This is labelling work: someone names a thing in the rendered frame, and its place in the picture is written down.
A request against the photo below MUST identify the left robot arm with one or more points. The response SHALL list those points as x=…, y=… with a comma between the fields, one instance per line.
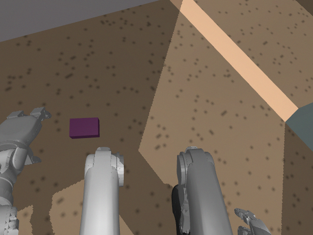
x=13, y=155

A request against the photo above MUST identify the left robot hand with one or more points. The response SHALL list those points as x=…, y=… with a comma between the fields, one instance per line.
x=24, y=129

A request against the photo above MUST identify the right robot foot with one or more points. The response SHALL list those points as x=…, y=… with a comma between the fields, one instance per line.
x=177, y=210

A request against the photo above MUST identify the small box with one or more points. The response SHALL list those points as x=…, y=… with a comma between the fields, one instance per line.
x=84, y=128

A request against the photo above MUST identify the right robot hand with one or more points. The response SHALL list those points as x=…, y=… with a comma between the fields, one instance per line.
x=257, y=226

